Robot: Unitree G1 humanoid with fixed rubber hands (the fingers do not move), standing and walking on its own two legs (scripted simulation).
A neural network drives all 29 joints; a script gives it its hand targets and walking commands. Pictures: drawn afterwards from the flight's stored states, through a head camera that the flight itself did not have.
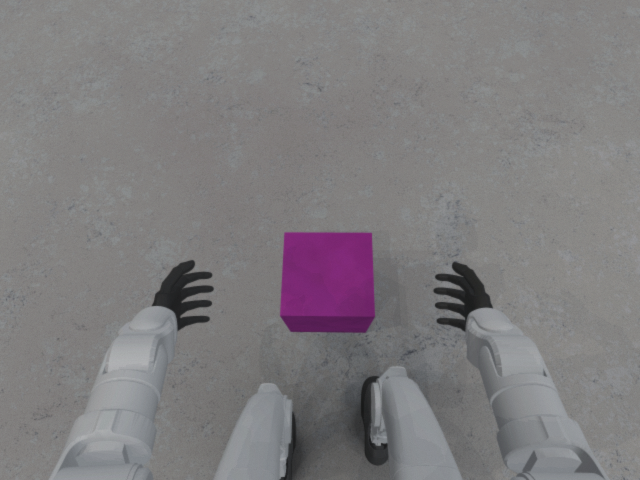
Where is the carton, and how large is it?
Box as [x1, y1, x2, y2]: [280, 232, 374, 332]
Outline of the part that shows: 284,232 280,315 291,331 365,332 374,317 371,233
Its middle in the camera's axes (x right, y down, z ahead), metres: +0.02 +0.13 +1.01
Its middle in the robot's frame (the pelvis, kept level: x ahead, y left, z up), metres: +0.48 +0.01 -0.56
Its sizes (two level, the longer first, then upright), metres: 0.210 0.200 0.250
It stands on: the floor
